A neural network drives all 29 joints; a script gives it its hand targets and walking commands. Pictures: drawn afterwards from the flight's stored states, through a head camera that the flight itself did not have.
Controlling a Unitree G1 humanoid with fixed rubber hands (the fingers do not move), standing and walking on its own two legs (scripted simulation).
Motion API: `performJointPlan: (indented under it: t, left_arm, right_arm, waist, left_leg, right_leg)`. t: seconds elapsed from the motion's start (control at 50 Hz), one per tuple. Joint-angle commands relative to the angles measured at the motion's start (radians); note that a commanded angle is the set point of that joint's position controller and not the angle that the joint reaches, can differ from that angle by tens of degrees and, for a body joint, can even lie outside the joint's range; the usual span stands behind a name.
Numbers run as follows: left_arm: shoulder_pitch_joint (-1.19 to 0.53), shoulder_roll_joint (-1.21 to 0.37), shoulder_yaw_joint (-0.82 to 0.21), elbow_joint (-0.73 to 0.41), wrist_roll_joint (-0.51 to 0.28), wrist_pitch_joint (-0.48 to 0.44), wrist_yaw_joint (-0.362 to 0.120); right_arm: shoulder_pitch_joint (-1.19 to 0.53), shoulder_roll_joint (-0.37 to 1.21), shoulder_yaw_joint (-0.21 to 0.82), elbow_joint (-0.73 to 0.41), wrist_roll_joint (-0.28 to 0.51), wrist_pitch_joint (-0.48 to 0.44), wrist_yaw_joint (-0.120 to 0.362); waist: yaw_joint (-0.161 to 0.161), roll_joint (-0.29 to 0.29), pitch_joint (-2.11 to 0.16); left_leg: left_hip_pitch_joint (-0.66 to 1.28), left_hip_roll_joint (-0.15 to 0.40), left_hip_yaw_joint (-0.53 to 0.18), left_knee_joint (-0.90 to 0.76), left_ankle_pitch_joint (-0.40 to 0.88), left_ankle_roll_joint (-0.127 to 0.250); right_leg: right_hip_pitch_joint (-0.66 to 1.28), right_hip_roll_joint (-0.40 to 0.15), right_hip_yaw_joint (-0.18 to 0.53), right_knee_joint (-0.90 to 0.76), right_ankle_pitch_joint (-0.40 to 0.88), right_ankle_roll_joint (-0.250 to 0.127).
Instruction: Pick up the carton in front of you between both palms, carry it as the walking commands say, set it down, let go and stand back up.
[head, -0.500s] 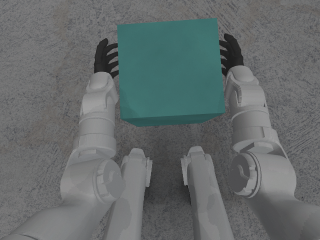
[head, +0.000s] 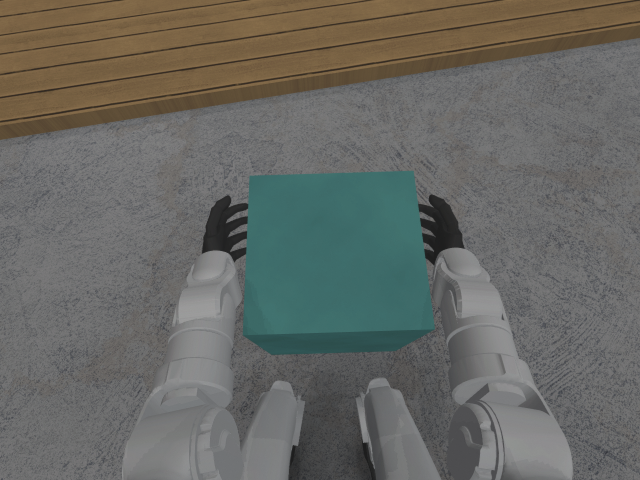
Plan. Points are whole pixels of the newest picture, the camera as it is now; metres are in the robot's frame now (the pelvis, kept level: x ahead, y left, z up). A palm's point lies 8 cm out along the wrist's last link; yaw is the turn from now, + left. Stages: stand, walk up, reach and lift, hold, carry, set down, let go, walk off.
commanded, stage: reach and lift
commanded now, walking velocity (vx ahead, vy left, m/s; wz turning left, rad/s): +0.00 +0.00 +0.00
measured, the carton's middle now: (332, 275) +0.39 -0.01 -0.11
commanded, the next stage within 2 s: hold in 1.64 s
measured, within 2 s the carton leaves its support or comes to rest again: neither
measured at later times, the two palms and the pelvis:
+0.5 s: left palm (169, 231) +0.35 +0.15 +0.11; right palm (494, 233) +0.35 -0.15 +0.11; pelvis +0.05 +0.00 +0.12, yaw +0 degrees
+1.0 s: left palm (137, 221) +0.34 +0.15 +0.17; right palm (525, 226) +0.33 -0.15 +0.16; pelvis +0.04 +0.00 +0.14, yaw -1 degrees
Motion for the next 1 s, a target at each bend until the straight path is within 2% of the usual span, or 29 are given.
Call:
performJointPlan:
  t: [0.0,0.16,0.3,0.4,0.54,0.6,0.66,0.76,0.86,0.98]
  left_arm:
    - [-0.515,-1.061,-0.586,0.058,-0.11,-0.001,-0.251]
    - [-0.349,-1.059,-0.618,0.032,-0.092,-0.007,-0.254]
    - [-0.222,-1.051,-0.663,-0.017,-0.091,0.022,-0.268]
    - [-0.142,-1.045,-0.7,-0.067,-0.102,0.071,-0.281]
    - [-0.06,-1.045,-0.748,-0.173,-0.128,0.183,-0.306]
    - [-0.037,-1.03,-0.741,-0.203,-0.128,0.236,-0.314]
    - [-0.04,-1.006,-0.697,-0.195,-0.11,0.275,-0.323]
    - [-0.121,-1.009,-0.637,-0.171,-0.088,0.292,-0.338]
    - [-0.206,-1.037,-0.649,-0.186,-0.096,0.287,-0.345]
    - [-0.22,-1.027,-0.648,-0.186,-0.089,0.293,-0.346]
  right_arm:
    - [-0.514,1.07,0.539,-0.005,0.127,-0.03,0.228]
    - [-0.362,1.069,0.578,-0.048,0.117,-0.041,0.224]
    - [-0.24,1.071,0.625,-0.106,0.123,-0.015,0.226]
    - [-0.162,1.075,0.659,-0.157,0.135,0.033,0.233]
    - [-0.085,1.07,0.71,-0.274,0.161,0.148,0.243]
    - [-0.063,1.052,0.706,-0.311,0.159,0.202,0.247]
    - [-0.058,1.042,0.659,-0.299,0.14,0.24,0.255]
    - [-0.14,1.047,0.597,-0.273,0.117,0.259,0.273]
    - [-0.227,1.071,0.614,-0.285,0.128,0.255,0.283]
    - [-0.239,1.069,0.615,-0.282,0.123,0.261,0.28]
  waist:
    - [-0.01,-0.026,-0.624]
    - [-0.007,-0.028,-0.515]
    - [-0.004,-0.032,-0.406]
    - [-0.003,-0.027,-0.323]
    - [0.0,-0.025,-0.176]
    - [-0.004,-0.019,-0.093]
    - [-0.008,-0.02,0.006]
    - [-0.002,-0.016,0.068]
    - [-0.001,-0.016,0.004]
    - [0.001,-0.021,-0.009]
  left_leg:
    - [0.405,-0.058,0.097,-0.235,0.228,0.02]
    - [0.615,-0.035,0.062,-0.413,0.315,0.028]
    - [0.818,-0.017,0.039,-0.577,0.423,0.032]
    - [0.965,-0.007,0.032,-0.691,0.488,0.032]
    - [1.134,0.01,0.032,-0.84,0.528,0.03]
    - [1.177,0.014,0.033,-0.892,0.506,0.031]
    - [1.185,0.018,0.037,-0.929,0.416,0.033]
    - [1.169,0.024,0.045,-0.943,0.301,0.041]
    - [1.191,0.026,0.05,-0.929,0.304,0.041]
    - [1.208,0.024,0.056,-0.936,0.304,0.04]
  right_leg:
    - [0.534,0.061,-0.092,-0.225,0.259,-0.018]
    - [0.734,0.044,-0.06,-0.398,0.339,-0.024]
    - [0.929,0.03,-0.037,-0.559,0.442,-0.024]
    - [1.058,0.019,-0.027,-0.672,0.502,-0.022]
    - [1.224,0.006,-0.028,-0.825,0.536,-0.018]
    - [1.254,0.002,-0.03,-0.878,0.506,-0.018]
    - [1.246,0.001,-0.036,-0.915,0.411,-0.025]
    - [1.238,-0.003,-0.046,-0.924,0.293,-0.033]
    - [1.261,-0.002,-0.05,-0.912,0.296,-0.031]
    - [1.278,-0.002,-0.051,-0.921,0.3,-0.028]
